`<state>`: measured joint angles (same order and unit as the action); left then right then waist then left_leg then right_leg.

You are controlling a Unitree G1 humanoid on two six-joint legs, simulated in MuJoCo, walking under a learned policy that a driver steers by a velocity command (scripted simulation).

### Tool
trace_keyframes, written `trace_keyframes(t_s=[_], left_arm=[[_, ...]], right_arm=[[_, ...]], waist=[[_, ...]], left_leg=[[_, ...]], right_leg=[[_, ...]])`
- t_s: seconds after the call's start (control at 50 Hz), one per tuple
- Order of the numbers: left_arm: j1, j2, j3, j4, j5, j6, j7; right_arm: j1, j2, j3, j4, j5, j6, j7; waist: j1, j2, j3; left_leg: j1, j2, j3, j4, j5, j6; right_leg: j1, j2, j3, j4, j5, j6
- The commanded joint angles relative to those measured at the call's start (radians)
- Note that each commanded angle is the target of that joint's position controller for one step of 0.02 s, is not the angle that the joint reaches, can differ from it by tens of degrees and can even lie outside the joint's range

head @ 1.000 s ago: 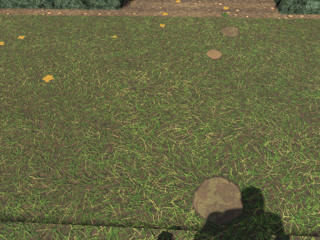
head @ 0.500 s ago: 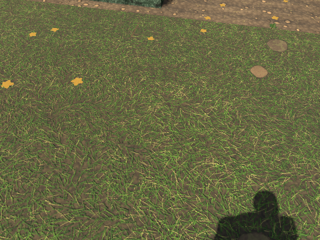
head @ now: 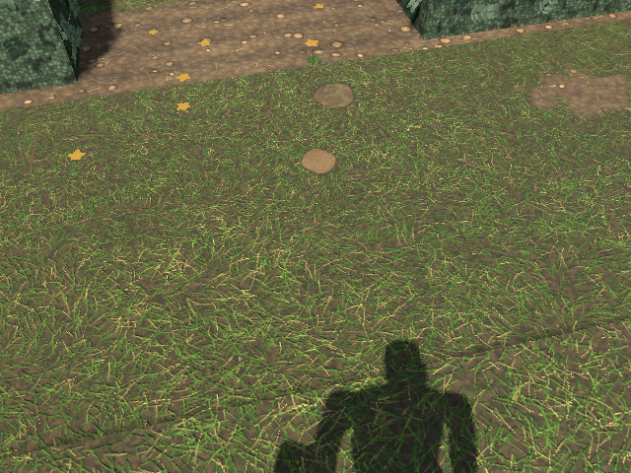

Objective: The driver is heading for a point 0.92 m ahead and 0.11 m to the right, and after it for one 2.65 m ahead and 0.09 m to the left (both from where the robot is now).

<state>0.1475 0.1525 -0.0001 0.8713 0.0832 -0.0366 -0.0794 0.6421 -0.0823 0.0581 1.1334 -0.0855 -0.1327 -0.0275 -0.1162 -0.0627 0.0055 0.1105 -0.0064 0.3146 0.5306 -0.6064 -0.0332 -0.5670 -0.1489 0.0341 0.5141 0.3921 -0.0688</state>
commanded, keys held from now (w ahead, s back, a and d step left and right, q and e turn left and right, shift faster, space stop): w+e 0.24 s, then w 0.76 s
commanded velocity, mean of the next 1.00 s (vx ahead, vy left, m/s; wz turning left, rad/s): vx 0.50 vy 0.00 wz -0.27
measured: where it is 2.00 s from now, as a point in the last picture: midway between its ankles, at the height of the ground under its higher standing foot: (345, 336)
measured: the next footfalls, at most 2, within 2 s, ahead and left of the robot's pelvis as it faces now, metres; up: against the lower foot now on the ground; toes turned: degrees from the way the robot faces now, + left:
right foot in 0.16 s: +0.29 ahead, -0.15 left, -0.17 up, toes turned -12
left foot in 0.56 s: +0.62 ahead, +0.02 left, -0.17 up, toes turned -12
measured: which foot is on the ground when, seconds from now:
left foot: down 0.00-0.18, up 0.20-0.54, down 0.56-1.00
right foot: up 0.00-0.14, down 0.16-0.58, up 0.60-1.00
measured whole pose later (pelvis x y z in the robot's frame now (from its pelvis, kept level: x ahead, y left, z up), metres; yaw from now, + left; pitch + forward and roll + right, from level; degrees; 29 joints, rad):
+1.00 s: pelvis +0.62 -0.07 -0.11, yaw -14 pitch +0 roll +1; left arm 0.10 0.16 0.03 0.86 0.08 -0.05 -0.06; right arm 0.56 -0.12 0.01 1.12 -0.09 -0.14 0.06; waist -0.12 -0.02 0.01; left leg -0.05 -0.05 0.06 0.28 -0.24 0.08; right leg -0.64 -0.08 0.03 0.82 0.05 -0.03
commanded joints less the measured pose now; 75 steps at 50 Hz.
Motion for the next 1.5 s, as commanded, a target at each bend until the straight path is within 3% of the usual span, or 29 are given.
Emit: trace_keyframes(t_s=[0.02,0.1,0.16,0.18,0.2,0.24,0.28,0.34,0.44,0.56,0.58,0.6,0.62,0.64,0.7,0.74,0.92,0.98,1.08,1.14,1.16,1.18,1.2,1.22,1.26,1.32,1.36,1.42,1.5], left_arm=[[-0.179,0.024,-0.007,-0.09,0.007,-0.006,-0.002],[-0.191,0.071,0.001,-0.017,0.02,-0.025,0.011],[0.302,0.266,0.087,0.14,-0.014,-0.059,0.044],[0.615,0.396,0.117,0.222,-0.018,-0.046,0.032],[0.763,0.359,0.124,0.289,-0.016,-0.039,0.013],[0.609,0.264,0.105,0.247,-0.034,-0.039,0.043],[0.371,0.169,0.065,0.167,0.006,-0.032,0.035],[0.181,0.154,0.044,0.092,-0.046,-0.089,0.02],[0.18,0.205,0.072,0.086,-0.022,-0.094,-0.017],[0.228,0.221,0.08,0.081,-0.002,-0.068,-0.007],[0.283,0.16,0.072,0.076,0.008,-0.075,-0.012],[0.464,0.038,0.039,0.086,0.017,-0.079,-0.022],[0.279,0.129,0.063,0.061,-0.01,-0.07,-0.023],[0.184,0.141,0.067,0.038,-0.025,-0.072,0.007],[0.168,0.077,0.041,0.034,0.021,-0.069,0.073],[0.164,0.054,0.037,0.031,0.011,-0.051,0.073],[-0.025,0.066,0.042,-0.039,-0.004,-0.015,0.025],[-0.002,0.097,0.054,-0.045,0.001,-0.026,0.023],[-0.067,0.088,0.074,-0.109,-0.012,-0.047,0.036],[0.056,0.094,0.094,-0.103,-0.04,-0.07,0.048],[0.303,0.13,0.109,-0.012,-0.033,-0.093,0.053],[0.444,0.199,0.106,0.018,-0.023,-0.107,0.076],[0.555,0.179,0.095,0.044,0.014,-0.116,0.057],[0.444,0.203,0.11,0.058,0.021,-0.131,0.052],[0.292,0.043,0.065,0.041,-0.038,-0.107,0.064],[0.125,-0.012,0.024,-0.051,-0.009,-0.099,0.106],[0.137,0.0,0.011,-0.061,-0.017,-0.118,0.154],[0.327,0.042,0.005,0.018,-0.006,-0.114,0.151],[0.512,0.041,-0.012,0.113,-0.053,-0.099,0.131]], right_arm=[[0.124,-0.115,-0.024,0.009,0.015,0.021,-0.031],[0.149,-0.156,-0.045,0.033,0.023,0.051,-0.034],[0.072,-0.204,-0.045,0.0,-0.054,0.07,0.044],[0.257,-0.067,-0.01,-0.002,-0.056,0.059,0.096],[0.13,-0.18,-0.022,-0.075,-0.001,0.043,0.13],[-0.341,-0.243,-0.052,-0.226,0.052,-0.011,0.104],[-0.381,-0.248,-0.065,-0.24,0.022,-0.019,0.073],[-0.253,-0.103,-0.032,-0.216,0.025,0.023,0.057],[-0.416,-0.166,-0.016,-0.275,0.031,0.052,0.074],[-0.482,-0.331,-0.092,-0.263,0.03,0.006,0.068],[-0.291,-0.398,-0.118,-0.208,0.044,-0.008,0.067],[-0.068,-0.404,-0.107,-0.177,0.056,0.004,0.074],[0.053,-0.352,-0.101,-0.121,0.028,0.0,0.078],[-0.055,-0.336,-0.101,-0.126,0.034,-0.011,0.073],[-0.312,-0.183,-0.061,-0.169,0.054,-0.004,0.034],[-0.303,-0.146,-0.055,-0.154,0.05,-0.013,0.019],[-0.09,-0.179,-0.07,-0.06,0.02,-0.02,0.1],[-0.036,-0.163,-0.068,-0.045,-0.013,-0.02,0.086],[0.016,-0.177,-0.08,-0.039,-0.003,-0.012,0.057],[-0.145,-0.254,-0.118,-0.083,0.037,-0.004,0.068],[-0.166,-0.286,-0.133,-0.107,0.011,-0.002,0.09],[-0.144,-0.112,-0.098,-0.136,0.006,-0.006,0.111],[-0.243,-0.081,-0.099,-0.225,0.056,-0.02,0.122],[-0.389,-0.101,-0.116,-0.293,0.076,-0.01,0.105],[-0.345,-0.13,-0.134,-0.268,0.022,0.026,0.071],[-0.175,-0.042,-0.113,-0.188,-0.041,0.046,0.096],[-0.275,-0.101,-0.127,-0.2,-0.018,0.025,0.107],[-0.469,-0.166,-0.133,-0.257,0.008,0.03,0.088],[-0.67,-0.163,-0.111,-0.326,-0.034,0.072,0.079]], waist=[[-0.046,0.058,0.237],[-0.054,0.004,0.192],[0.173,-0.07,-0.034],[0.164,-0.214,-0.444],[0.308,-0.1,-0.629],[0.367,0.043,-0.228],[0.188,0.082,0.0],[0.032,0.028,0.084],[0.078,0.051,0.059],[0.076,0.041,0.012],[0.032,0.18,-0.126],[0.02,0.395,-0.413],[-0.079,0.297,-0.225],[-0.039,0.189,-0.056],[0.099,0.09,0.003],[0.116,0.077,-0.009],[0.052,0.128,0.061],[0.052,0.132,0.055],[0.034,0.164,0.086],[0.165,0.13,0.044],[0.239,0.06,-0.035],[0.246,-0.174,-0.27],[0.289,-0.061,-0.203],[0.251,-0.009,0.022],[0.15,0.065,0.01],[0.038,-0.007,0.022],[0.103,0.066,-0.01],[0.165,0.049,0.047],[0.252,0.043,0.133]], left_leg=[[-0.022,0.278,-0.181,-0.104,0.467,0.192],[0.046,0.248,-0.125,0.035,0.593,0.144],[-0.39,0.167,-0.089,0.505,0.579,0.038],[-0.664,0.049,-0.111,0.961,-0.059,-0.067],[-0.842,0.015,-0.242,1.32,-0.225,-0.099],[-1.182,0.079,-0.343,1.334,-0.213,-0.056],[-0.95,0.18,-0.37,1.061,-0.104,-0.003],[-0.583,0.185,-0.364,0.508,0.256,0.032],[-0.54,0.144,-0.361,0.181,0.653,0.074],[-0.283,0.016,-0.228,0.14,0.62,0.148],[0.022,0.088,-0.362,0.104,0.732,0.239],[0.414,0.364,-0.838,-0.085,0.637,0.479],[0.343,0.363,-1.067,-0.241,0.243,0.424],[0.13,0.345,-0.982,-0.286,0.034,0.349],[-0.249,0.311,-0.794,-0.366,0.202,0.332],[-0.281,0.269,-0.672,-0.41,0.335,0.306],[-0.313,0.205,-0.423,-0.387,0.553,0.303],[-0.201,0.241,-0.433,-0.296,0.655,0.321],[-0.09,0.268,-0.437,-0.163,0.804,0.296],[-0.304,0.181,-0.369,0.12,1.089,0.253],[-0.537,0.084,-0.322,0.392,1.046,0.215],[-0.745,-0.056,-0.288,0.825,0.096,0.105],[-0.922,-0.118,-0.467,0.923,-0.083,0.11],[-1.049,-0.049,-0.516,0.912,-0.009,0.111],[-0.981,0.053,-0.432,0.852,0.149,0.11],[-0.666,0.066,-0.35,0.591,0.615,0.1],[-0.638,0.107,-0.355,0.295,1.041,0.087],[-0.546,0.092,-0.293,0.074,1.164,0.064],[-0.835,0.177,-0.348,-0.186,0.981,0.088]], right_leg=[[-0.154,-0.02,-0.032,-0.112,-0.069,0.016],[-0.029,0.002,-0.075,-0.23,-0.132,0.018],[0.826,0.071,-0.118,-0.078,0.119,-0.062],[1.488,-0.102,0.099,0.318,0.72,-0.293],[1.652,-0.245,0.347,0.296,0.797,-0.444],[1.221,-0.187,0.366,0.042,0.183,-0.349],[0.625,-0.158,0.289,-0.048,0.167,-0.309],[0.047,-0.082,0.194,-0.291,-0.119,-0.299],[0.108,-0.066,0.196,-0.248,-0.32,-0.235],[0.235,0.029,0.097,-0.029,-0.269,-0.09],[0.136,0.155,0.016,0.231,-0.395,-0.009],[-0.063,0.293,-0.022,0.565,-0.986,0.065],[-0.316,0.293,0.086,0.801,-1.073,0.034],[-0.355,0.231,0.135,0.813,-0.941,-0.01],[-0.119,0.066,0.126,0.705,-0.723,-0.026],[-0.061,0.049,0.106,0.613,-0.701,-0.003],[-0.027,0.07,-0.024,0.274,-0.31,0.055],[-0.074,0.072,-0.011,0.369,-0.325,0.039],[-0.054,0.099,-0.073,0.357,-0.586,0.018],[0.346,0.187,-0.178,0.115,-0.622,-0.01],[0.695,0.197,-0.19,0.162,-0.39,-0.046],[0.981,-0.122,0.205,0.046,0.129,-0.308],[0.911,-0.28,0.467,-0.05,0.241,-0.418],[0.717,-0.318,0.433,-0.058,0.089,-0.383],[0.5,-0.24,0.219,-0.012,-0.044,-0.269],[0.116,-0.036,-0.068,-0.057,-0.217,-0.126],[0.084,0.013,-0.143,0.042,-0.502,-0.057],[0.032,-0.041,-0.09,0.135,-0.652,-0.021],[0.374,-0.199,0.101,0.204,-0.701,-0.034]])
Keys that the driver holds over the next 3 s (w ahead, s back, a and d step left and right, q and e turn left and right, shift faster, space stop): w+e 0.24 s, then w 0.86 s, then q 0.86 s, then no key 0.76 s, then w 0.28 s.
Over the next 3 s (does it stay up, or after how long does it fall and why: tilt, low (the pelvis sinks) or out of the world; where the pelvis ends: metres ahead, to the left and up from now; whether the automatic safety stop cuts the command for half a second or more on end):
stays up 1.05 -0.15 -0.28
